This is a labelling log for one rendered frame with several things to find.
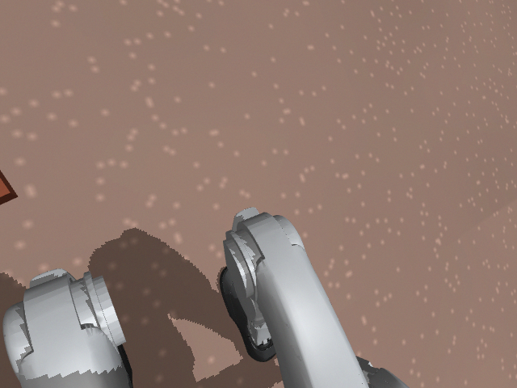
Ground left robot foot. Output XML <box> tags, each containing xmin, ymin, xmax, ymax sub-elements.
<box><xmin>117</xmin><ymin>344</ymin><xmax>133</xmax><ymax>388</ymax></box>

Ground small box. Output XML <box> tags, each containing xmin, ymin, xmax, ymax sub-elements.
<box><xmin>0</xmin><ymin>171</ymin><xmax>18</xmax><ymax>205</ymax></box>

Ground right robot foot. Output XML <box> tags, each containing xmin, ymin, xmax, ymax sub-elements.
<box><xmin>220</xmin><ymin>267</ymin><xmax>276</xmax><ymax>362</ymax></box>

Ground right robot hand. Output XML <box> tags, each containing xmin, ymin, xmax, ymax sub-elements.
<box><xmin>356</xmin><ymin>356</ymin><xmax>409</xmax><ymax>388</ymax></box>

